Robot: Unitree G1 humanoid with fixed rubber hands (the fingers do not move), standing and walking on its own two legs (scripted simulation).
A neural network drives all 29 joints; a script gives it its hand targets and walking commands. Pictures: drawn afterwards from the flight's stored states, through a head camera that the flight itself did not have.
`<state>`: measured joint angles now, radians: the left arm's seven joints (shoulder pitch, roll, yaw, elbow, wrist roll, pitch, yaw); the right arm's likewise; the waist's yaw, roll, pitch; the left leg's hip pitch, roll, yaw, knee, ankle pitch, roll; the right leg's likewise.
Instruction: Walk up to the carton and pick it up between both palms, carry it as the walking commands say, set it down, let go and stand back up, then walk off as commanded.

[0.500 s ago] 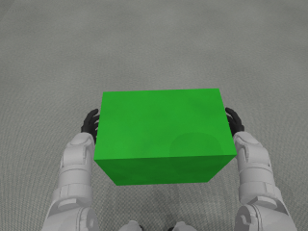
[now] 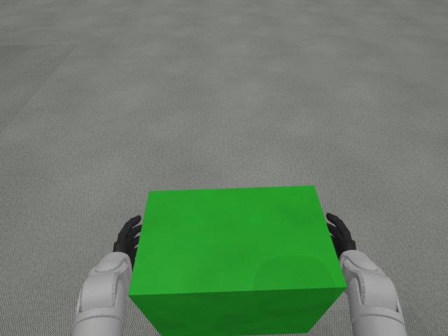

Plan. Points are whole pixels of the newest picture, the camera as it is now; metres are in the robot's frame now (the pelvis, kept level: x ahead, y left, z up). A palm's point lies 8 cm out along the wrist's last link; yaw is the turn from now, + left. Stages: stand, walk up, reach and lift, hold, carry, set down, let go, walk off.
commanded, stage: reach and lift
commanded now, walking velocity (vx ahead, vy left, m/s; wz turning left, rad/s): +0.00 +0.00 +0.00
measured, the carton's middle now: (233, 267) +0.27 +0.00 -0.03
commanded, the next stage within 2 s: hold in 1.20 s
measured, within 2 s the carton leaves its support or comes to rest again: neither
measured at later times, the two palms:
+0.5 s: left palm (117, 265) +0.24 +0.20 +0.03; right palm (352, 263) +0.25 -0.19 +0.04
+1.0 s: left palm (124, 259) +0.25 +0.19 +0.03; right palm (357, 265) +0.24 -0.20 +0.04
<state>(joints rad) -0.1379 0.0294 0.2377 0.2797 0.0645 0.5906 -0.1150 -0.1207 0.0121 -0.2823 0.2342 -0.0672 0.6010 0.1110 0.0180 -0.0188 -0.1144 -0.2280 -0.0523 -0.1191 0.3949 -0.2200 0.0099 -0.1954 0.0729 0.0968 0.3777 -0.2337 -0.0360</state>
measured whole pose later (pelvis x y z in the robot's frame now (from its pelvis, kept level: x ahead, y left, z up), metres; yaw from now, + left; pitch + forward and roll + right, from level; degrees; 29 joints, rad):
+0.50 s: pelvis -0.04 +0.00 +0.00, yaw +0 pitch -5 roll +0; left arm -0.23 0.04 0.25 0.26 0.10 0.72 -0.11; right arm -0.23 -0.03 -0.25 0.27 -0.07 0.70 0.10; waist 0.02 -0.02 0.00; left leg -0.11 -0.06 -0.11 0.37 -0.17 0.01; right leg -0.10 0.07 0.10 0.40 -0.21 -0.03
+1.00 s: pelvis -0.02 +0.00 +0.00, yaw -1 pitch -4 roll +0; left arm -0.15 0.02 0.24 0.20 0.10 0.72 -0.11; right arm -0.15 -0.02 -0.27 0.19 -0.06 0.71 0.13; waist 0.00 -0.01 -0.03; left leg -0.08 -0.05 -0.10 0.33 -0.18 0.01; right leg -0.07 0.06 0.11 0.35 -0.21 -0.03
